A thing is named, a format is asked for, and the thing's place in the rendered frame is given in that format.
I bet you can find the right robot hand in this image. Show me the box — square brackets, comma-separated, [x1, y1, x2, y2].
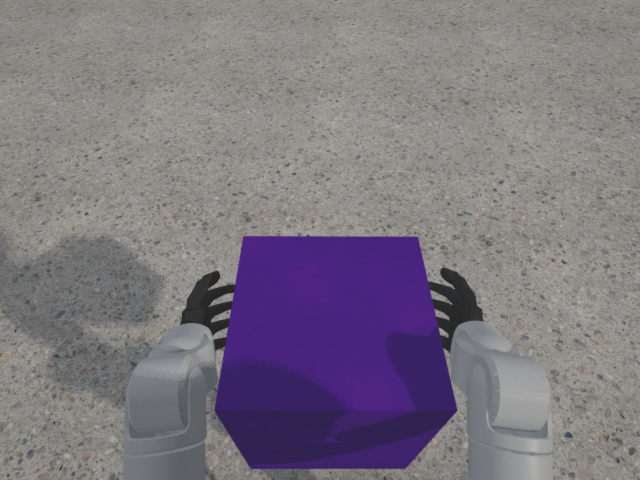
[428, 268, 483, 352]

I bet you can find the left robot forearm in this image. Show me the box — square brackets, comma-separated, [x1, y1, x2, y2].
[123, 323, 218, 480]

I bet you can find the right robot forearm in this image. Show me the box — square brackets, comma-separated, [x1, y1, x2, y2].
[450, 321, 553, 480]

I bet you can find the left robot hand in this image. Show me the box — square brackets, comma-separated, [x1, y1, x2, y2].
[180, 271, 235, 351]

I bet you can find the carton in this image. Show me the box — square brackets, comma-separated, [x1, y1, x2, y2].
[214, 236, 457, 469]

